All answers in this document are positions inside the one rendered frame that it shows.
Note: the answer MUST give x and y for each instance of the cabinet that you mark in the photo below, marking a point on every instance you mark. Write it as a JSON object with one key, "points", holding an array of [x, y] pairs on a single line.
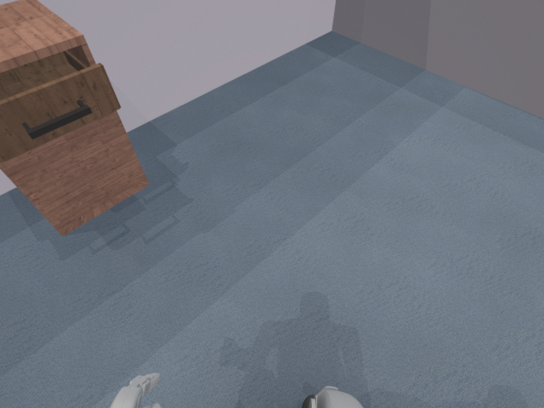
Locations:
{"points": [[81, 174]]}

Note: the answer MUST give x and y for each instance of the handle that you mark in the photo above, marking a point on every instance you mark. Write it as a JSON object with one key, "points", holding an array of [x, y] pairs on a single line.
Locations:
{"points": [[59, 121]]}

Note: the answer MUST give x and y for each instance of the right robot thigh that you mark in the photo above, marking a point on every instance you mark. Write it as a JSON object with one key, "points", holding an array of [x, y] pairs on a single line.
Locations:
{"points": [[334, 399]]}

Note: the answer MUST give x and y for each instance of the drawer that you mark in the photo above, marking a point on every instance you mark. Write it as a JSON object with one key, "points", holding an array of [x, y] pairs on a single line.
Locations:
{"points": [[44, 89]]}

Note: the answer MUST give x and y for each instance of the robot right shin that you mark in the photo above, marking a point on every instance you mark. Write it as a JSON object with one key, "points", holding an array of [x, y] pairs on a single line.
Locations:
{"points": [[328, 388]]}

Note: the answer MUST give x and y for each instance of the left robot hand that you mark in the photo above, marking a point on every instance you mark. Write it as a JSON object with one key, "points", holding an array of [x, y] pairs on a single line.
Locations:
{"points": [[139, 387]]}

